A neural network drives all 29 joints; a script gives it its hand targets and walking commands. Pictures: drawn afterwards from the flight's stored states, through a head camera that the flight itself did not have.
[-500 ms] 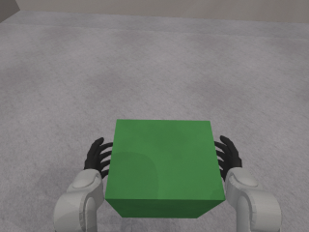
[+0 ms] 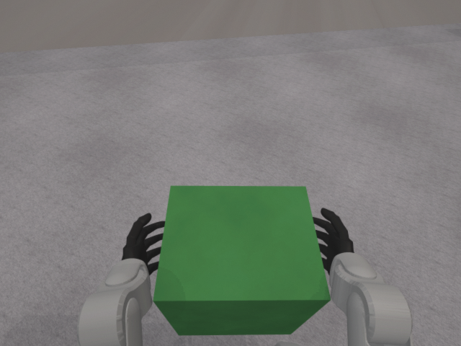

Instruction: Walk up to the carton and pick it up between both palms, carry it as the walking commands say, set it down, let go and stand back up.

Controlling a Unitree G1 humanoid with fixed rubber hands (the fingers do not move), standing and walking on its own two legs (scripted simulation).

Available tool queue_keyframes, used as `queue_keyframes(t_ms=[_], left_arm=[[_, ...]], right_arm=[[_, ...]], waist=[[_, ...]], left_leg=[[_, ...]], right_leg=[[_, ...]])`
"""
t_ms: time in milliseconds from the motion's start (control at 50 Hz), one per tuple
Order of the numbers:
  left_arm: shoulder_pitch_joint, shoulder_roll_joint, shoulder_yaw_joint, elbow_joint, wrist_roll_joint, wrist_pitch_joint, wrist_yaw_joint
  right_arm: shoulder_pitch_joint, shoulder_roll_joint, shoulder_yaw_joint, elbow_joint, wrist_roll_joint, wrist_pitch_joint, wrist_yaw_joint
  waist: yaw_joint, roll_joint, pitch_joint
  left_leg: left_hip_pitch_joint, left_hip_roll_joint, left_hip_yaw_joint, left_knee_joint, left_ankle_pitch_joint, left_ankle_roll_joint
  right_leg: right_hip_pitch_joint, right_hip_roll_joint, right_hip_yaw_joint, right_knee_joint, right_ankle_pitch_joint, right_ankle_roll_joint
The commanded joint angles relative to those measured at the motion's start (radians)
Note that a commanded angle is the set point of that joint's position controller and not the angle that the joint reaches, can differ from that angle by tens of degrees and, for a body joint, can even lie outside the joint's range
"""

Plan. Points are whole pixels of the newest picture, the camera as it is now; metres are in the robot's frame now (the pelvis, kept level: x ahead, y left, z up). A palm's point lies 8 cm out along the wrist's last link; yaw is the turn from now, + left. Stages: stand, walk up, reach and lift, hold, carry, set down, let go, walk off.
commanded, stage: carry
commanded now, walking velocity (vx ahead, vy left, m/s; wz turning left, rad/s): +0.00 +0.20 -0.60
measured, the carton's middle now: (236, 267) +0.26 +0.01 +0.01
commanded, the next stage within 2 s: none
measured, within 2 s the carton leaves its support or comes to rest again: neither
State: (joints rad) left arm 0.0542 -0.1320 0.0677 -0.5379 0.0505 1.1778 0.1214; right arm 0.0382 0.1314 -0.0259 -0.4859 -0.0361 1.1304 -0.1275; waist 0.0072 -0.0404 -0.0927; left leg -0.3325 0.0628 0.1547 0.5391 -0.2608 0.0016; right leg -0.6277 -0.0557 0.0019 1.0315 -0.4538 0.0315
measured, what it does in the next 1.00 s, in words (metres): steps to the left, turning right: right foot, then left foot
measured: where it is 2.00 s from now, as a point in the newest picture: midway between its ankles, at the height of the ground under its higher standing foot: outside the picture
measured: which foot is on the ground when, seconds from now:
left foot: down 0.00-0.24, up 0.26-0.54, down 0.56-0.88, up 0.90-1.00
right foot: up 0.00-0.20, down 0.22-0.56, up 0.58-0.86, down 0.88-1.00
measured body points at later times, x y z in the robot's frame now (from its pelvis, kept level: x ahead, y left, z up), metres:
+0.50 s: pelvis -0.01 +0.10 +0.00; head +0.01 +0.08 +0.45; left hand +0.27 +0.16 +0.08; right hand +0.17 -0.13 +0.08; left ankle +0.05 +0.24 -0.69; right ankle -0.05 -0.04 -0.73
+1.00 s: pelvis -0.01 +0.20 +0.00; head -0.02 +0.18 +0.45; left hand +0.27 +0.16 +0.07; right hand +0.07 -0.08 +0.06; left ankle +0.07 +0.30 -0.67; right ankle -0.07 +0.14 -0.73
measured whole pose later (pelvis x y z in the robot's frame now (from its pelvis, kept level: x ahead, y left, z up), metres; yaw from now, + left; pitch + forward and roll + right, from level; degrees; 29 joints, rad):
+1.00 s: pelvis -0.01 +0.20 +0.00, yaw -41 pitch +3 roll +1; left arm 0.10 -0.14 0.04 -0.53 0.04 1.16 0.13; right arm 0.08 0.14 -0.04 -0.53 -0.03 1.16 -0.13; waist -0.01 0.03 -0.07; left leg -0.55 0.07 0.09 1.05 -0.44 -0.06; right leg -0.32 -0.02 -0.10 0.59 -0.32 -0.05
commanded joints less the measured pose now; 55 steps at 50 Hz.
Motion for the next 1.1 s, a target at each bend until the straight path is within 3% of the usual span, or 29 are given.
queue_keyframes(t_ms=[0, 40, 140, 180, 200, 220, 240, 260, 300, 340, 440, 480, 520, 540, 560, 580, 600, 620, 680, 800, 840, 860, 880, 900, 920, 940, 980, 1040, 1080], left_arm=[[-0.502, -0.791, -0.713, -0.157, -0.300, -0.039, -0.127], [-0.479, -0.780, -0.713, -0.149, -0.304, -0.042, -0.120], [-0.361, -0.720, -0.667, -0.115, -0.270, -0.027, -0.097], [-0.331, -0.721, -0.645, -0.091, -0.255, -0.022, -0.097], [-0.322, -0.726, -0.636, -0.082, -0.253, -0.021, -0.100], [-0.303, -0.718, -0.615, -0.072, -0.251, -0.029, -0.103], [-0.293, -0.720, -0.601, -0.060, -0.258, -0.039, -0.103], [-0.335, -0.753, -0.626, -0.108, -0.284, -0.047, -0.112], [-0.378, -0.792, -0.641, -0.127, -0.275, -0.063, -0.123], [-0.401, -0.829, -0.656, -0.168, -0.285, -0.079, -0.128], [-0.315, -0.761, -0.665, -0.183, -0.281, -0.071, -0.122], [-0.299, -0.727, -0.665, -0.183, -0.275, -0.062, -0.118], [-0.302, -0.703, -0.668, -0.176, -0.273, -0.052, -0.113], [-0.300, -0.694, -0.669, -0.166, -0.269, -0.044, -0.110], [-0.286, -0.671, -0.665, -0.144, -0.253, -0.033, -0.104], [-0.338, -0.680, -0.694, -0.175, -0.269, -0.030, -0.107], [-0.386, -0.693, -0.707, -0.179, -0.277, -0.027, -0.115], [-0.406, -0.716, -0.715, -0.169, -0.283, -0.026, -0.120], [-0.440, -0.765, -0.725, -0.177, -0.297, -0.037, -0.120], [-0.321, -0.695, -0.645, -0.118, -0.257, -0.023, -0.097], [-0.296, -0.695, -0.619, -0.094, -0.244, -0.020, -0.098], [-0.285, -0.700, -0.611, -0.086, -0.243, -0.020, -0.100], [-0.291, -0.688, -0.596, -0.086, -0.246, -0.031, -0.100], [-0.309, -0.708, -0.616, -0.119, -0.269, -0.038, -0.101], [-0.335, -0.728, -0.622, -0.138, -0.270, -0.042, -0.110], [-0.359, -0.740, -0.630, -0.142, -0.266, -0.048, -0.117], [-0.379, -0.777, -0.643, -0.168, -0.277, -0.059, -0.123], [-0.344, -0.770, -0.650, -0.182, -0.288, -0.062, -0.125], [-0.313, -0.740, -0.650, -0.180, -0.283, -0.057, -0.123]], right_arm=[[-0.411, 0.829, 0.606, -0.147, 0.268, -0.015, 0.116], [-0.375, 0.814, 0.601, -0.140, 0.261, -0.018, 0.108], [-0.292, 0.752, 0.610, -0.138, 0.251, 0.000, 0.093], [-0.284, 0.744, 0.620, -0.129, 0.252, 0.007, 0.094], [-0.300, 0.741, 0.626, -0.128, 0.258, 0.008, 0.094], [-0.318, 0.747, 0.637, -0.141, 0.261, 0.007, 0.094], [-0.351, 0.745, 0.670, -0.174, 0.278, 0.009, 0.098], [-0.367, 0.790, 0.675, -0.167, 0.296, 0.002, 0.106], [-0.402, 0.833, 0.700, -0.165, 0.300, -0.008, 0.118], [-0.409, 0.873, 0.708, -0.193, 0.310, -0.028, 0.124], [-0.327, 0.819, 0.685, -0.197, 0.288, -0.027, 0.109], [-0.294, 0.791, 0.668, -0.183, 0.275, -0.017, 0.105], [-0.256, 0.772, 0.643, -0.162, 0.259, -0.007, 0.101], [-0.249, 0.763, 0.630, -0.149, 0.250, -0.001, 0.098], [-0.243, 0.727, 0.616, -0.125, 0.243, 0.007, 0.097], [-0.251, 0.738, 0.598, -0.117, 0.247, 0.001, 0.104], [-0.264, 0.756, 0.590, -0.120, 0.243, -0.002, 0.104], [-0.286, 0.767, 0.583, -0.123, 0.236, -0.003, 0.106], [-0.323, 0.807, 0.592, -0.138, 0.249, -0.013, 0.111], [-0.283, 0.753, 0.613, -0.136, 0.250, 0.009, 0.094], [-0.284, 0.749, 0.624, -0.128, 0.256, 0.016, 0.094], [-0.305, 0.745, 0.625, -0.126, 0.258, 0.015, 0.092], [-0.304, 0.751, 0.645, -0.144, 0.256, 0.017, 0.089], [-0.352, 0.760, 0.666, -0.170, 0.279, 0.013, 0.093], [-0.384, 0.791, 0.682, -0.178, 0.286, 0.008, 0.097], [-0.401, 0.804, 0.690, -0.175, 0.286, 0.006, 0.102], [-0.393, 0.841, 0.687, -0.172, 0.289, -0.006, 0.109], [-0.365, 0.841, 0.688, -0.194, 0.291, -0.014, 0.100], [-0.333, 0.822, 0.682, -0.182, 0.280, -0.009, 0.095]], waist=[[-0.011, 0.194, -0.083], [-0.010, 0.199, -0.121], [-0.024, 0.256, -0.221], [-0.003, 0.194, -0.229], [0.014, 0.109, -0.209], [0.020, -0.132, -0.194], [0.013, -0.313, -0.203], [0.002, -0.128, -0.199], [0.004, -0.071, -0.155], [0.000, -0.084, -0.163], [0.005, -0.158, -0.200], [0.003, -0.191, -0.194], [-0.018, -0.159, -0.220], [-0.024, -0.053, -0.254], [-0.007, 0.211, -0.237], [-0.012, 0.411, -0.218], [-0.020, 0.330, -0.164], [-0.021, 0.252, -0.123], [-0.014, 0.200, -0.100], [-0.018, 0.219, -0.191], [0.002, 0.121, -0.191], [0.015, 0.015, -0.172], [0.013, -0.280, -0.165], [0.004, -0.198, -0.152], [0.003, -0.102, -0.135], [0.004, -0.075, -0.112], [-0.001, -0.063, -0.119], [-0.001, -0.086, -0.170], [0.001, -0.127, -0.179]], left_leg=[[0.021, 0.257, -0.107, -0.258, -0.015, 0.128], [0.130, 0.215, -0.034, -0.150, 0.174, 0.118], [0.256, 0.285, -0.066, -0.012, 0.517, 0.166], [0.225, 0.260, 0.004, 0.102, 0.552, 0.103], [0.052, 0.231, 0.043, 0.208, 0.418, 0.026], [-0.306, 0.142, 0.044, 0.363, -0.079, -0.064], [-0.456, 0.042, -0.034, 0.529, -0.413, -0.090], [-0.419, 0.078, -0.157, 0.614, -0.364, -0.092], [-0.406, 0.081, -0.173, 0.658, -0.247, -0.085], [-0.338, 0.047, -0.134, 0.594, -0.171, -0.086], [-0.169, -0.021, -0.096, 0.346, -0.134, -0.069], [-0.082, -0.053, -0.069, 0.183, -0.126, -0.058], [0.093, -0.065, -0.013, -0.111, -0.030, -0.048], [0.236, 0.023, -0.073, -0.191, 0.000, -0.026], [0.315, 0.275, -0.320, -0.266, 0.182, 0.022], [0.202, 0.427, -0.420, -0.255, 0.238, 0.145], [0.103, 0.372, -0.340, -0.233, 0.231, 0.173], [0.032, 0.327, -0.259, -0.240, 0.136, 0.159], [0.036, 0.225, -0.081, -0.216, 0.003, 0.115], [0.145, 0.274, -0.082, -0.088, 0.271, 0.160], [0.097, 0.239, 0.004, 0.043, 0.259, 0.083], [-0.105, 0.203, 0.026, 0.138, 0.114, 0.004], [-0.390, 0.066, 0.054, 0.341, -0.269, -0.086], [-0.374, 0.051, -0.136, 0.479, -0.339, -0.073], [-0.365, 0.064, -0.190, 0.563, -0.280, -0.079], [-0.387, 0.064, -0.195, 0.607, -0.221, -0.074], [-0.370, 0.053, -0.169, 0.625, -0.123, -0.074], [-0.319, 0.015, -0.135, 0.548, -0.127, -0.084], [-0.283, -0.002, -0.122, 0.476, -0.139, -0.081]], right_leg=[[-0.032, -0.010, -0.086, 0.273, 0.023, 0.000], [-0.003, -0.006, -0.117, 0.117, 0.046, 0.006], [0.143, 0.040, -0.192, -0.247, -0.040, -0.045], [0.293, 0.038, -0.202, -0.558, 0.191, -0.066], [0.465, -0.053, -0.074, -0.674, 0.320, -0.083], [0.736, -0.301, 0.254, -0.608, 0.908, -0.143], [0.745, -0.477, 0.520, -0.598, 1.232, -0.280], [0.669, -0.408, 0.390, -0.578, 1.128, -0.271], [0.582, -0.328, 0.258, -0.594, 0.893, -0.221], [0.524, -0.239, 0.165, -0.582, 0.830, -0.183], [0.441, -0.211, 0.168, -0.584, 0.698, -0.155], [0.383, -0.190, 0.173, -0.575, 0.612, -0.135], [0.311, -0.143, 0.145, -0.484, 0.517, -0.102], [0.205, -0.089, 0.095, -0.381, 0.391, -0.075], [0.023, 0.026, -0.018, -0.167, 0.017, -0.031], [-0.026, 0.053, -0.089, 0.037, -0.283, -0.015], [-0.001, 0.019, -0.040, 0.187, -0.238, -0.027], [0.004, 0.017, -0.034, 0.242, -0.157, -0.030], [0.044, 0.000, -0.101, 0.152, 0.002, -0.018], [0.222, 0.033, -0.184, -0.290, -0.020, -0.067], [0.373, 0.016, -0.171, -0.640, 0.198, -0.078], [0.557, -0.120, 0.002, -0.693, 0.301, -0.087], [0.719, -0.446, 0.448, -0.675, 0.821, -0.201], [0.604, -0.459, 0.492, -0.664, 0.882, -0.261], [0.561, -0.393, 0.383, -0.662, 0.743, -0.241], [0.537, -0.351, 0.308, -0.681, 0.619, -0.217], [0.511, -0.268, 0.213, -0.669, 0.614, -0.181], [0.543, -0.237, 0.180, -0.636, 0.764, -0.168], [0.542, -0.230, 0.187, -0.638, 0.740, -0.164]])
